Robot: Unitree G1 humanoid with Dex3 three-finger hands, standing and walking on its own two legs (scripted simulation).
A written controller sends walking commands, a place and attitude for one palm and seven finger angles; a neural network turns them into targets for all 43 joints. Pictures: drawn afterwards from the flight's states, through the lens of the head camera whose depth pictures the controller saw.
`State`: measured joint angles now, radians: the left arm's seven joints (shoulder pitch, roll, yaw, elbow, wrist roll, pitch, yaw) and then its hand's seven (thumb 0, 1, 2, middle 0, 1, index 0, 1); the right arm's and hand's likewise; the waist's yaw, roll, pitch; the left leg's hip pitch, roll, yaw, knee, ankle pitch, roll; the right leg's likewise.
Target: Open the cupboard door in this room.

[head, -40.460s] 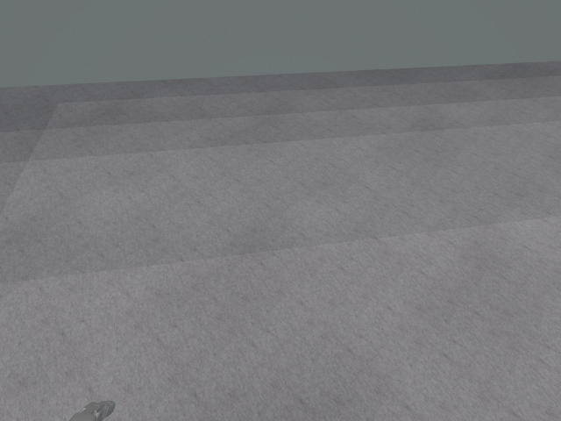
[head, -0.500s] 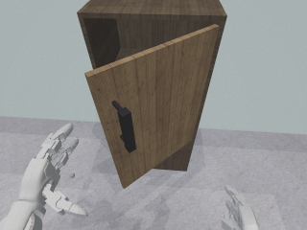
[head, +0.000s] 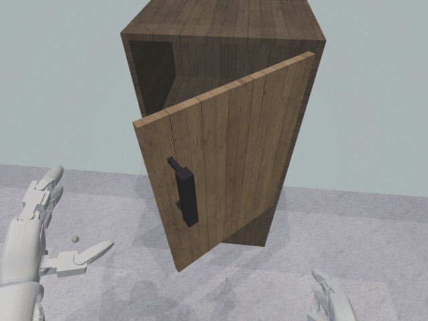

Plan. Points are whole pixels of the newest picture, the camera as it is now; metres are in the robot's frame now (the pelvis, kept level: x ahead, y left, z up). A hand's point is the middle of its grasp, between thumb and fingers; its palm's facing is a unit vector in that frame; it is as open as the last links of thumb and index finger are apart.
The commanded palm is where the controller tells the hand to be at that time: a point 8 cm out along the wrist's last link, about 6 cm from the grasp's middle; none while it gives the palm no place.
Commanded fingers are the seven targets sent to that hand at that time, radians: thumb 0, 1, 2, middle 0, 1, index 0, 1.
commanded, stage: draw the hand back to the body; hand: left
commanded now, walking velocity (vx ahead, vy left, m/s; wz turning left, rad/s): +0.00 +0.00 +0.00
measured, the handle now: (182, 192) +0.34 +0.12 +0.06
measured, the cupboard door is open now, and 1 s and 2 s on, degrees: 43 43 43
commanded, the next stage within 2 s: step back with the hand held close in 0.70 s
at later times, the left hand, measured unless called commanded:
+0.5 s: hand (56, 222) +0.20 +0.26 +0.15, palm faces +0.46 -0.79 -0.41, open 7.8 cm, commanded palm +0.15 +0.29 +0.17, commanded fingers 0.00 0.90 0.90 -0.20 -0.30 -0.20 -0.30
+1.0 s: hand (57, 224) +0.19 +0.25 +0.16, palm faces +0.41 -0.79 -0.46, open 7.4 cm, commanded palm +0.13 +0.29 +0.18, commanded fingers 0.00 0.90 0.90 -0.20 -0.30 -0.20 -0.30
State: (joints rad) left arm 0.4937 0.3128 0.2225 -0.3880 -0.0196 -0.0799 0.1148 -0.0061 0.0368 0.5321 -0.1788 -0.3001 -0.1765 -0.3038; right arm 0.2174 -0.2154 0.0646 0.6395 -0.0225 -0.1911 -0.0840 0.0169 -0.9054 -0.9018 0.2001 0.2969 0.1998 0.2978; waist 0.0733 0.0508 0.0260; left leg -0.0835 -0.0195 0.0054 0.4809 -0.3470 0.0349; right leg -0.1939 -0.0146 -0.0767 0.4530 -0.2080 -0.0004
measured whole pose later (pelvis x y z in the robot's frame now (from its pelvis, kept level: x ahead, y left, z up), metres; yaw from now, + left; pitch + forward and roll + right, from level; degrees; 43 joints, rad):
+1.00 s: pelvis -0.02 -0.01 +0.00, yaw -2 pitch -2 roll -1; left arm 0.46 0.36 0.39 -0.39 -0.02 -0.18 0.11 0.01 0.89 0.90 -0.21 -0.30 -0.21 -0.30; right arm 0.16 -0.23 0.03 0.61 -0.01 -0.09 -0.06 0.02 -0.91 -0.90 0.20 0.30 0.20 0.30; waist 0.03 0.05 0.04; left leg -0.12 0.00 0.03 0.44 -0.29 0.02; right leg -0.22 0.01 -0.06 0.36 -0.11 -0.02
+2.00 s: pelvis -0.18 -0.02 +0.00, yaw -5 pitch +3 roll -2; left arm 0.50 0.43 0.40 -0.55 -0.04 -0.22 0.12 0.01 0.89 0.90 -0.21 -0.30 -0.21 -0.30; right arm 0.07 -0.19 0.03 0.62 -0.02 -0.13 -0.05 0.01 -0.90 -0.90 0.20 0.30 0.20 0.30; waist 0.01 0.00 0.08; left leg -0.47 0.08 0.05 0.46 -0.05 0.00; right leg -0.18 0.06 -0.01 0.45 -0.33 -0.02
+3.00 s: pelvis -0.37 -0.05 -0.02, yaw +0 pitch -2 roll +1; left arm 0.51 0.44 0.44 -0.46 0.00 -0.21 0.15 0.01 0.88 0.90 -0.21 -0.30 -0.21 -0.30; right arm 0.28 -0.20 0.01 0.67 -0.01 -0.15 -0.07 0.02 -0.91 -0.90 0.20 0.30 0.20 0.30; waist -0.02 -0.02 -0.01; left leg -0.27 0.06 0.02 0.80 -0.43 -0.01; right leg -0.33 0.00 -0.14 0.65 -0.28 -0.08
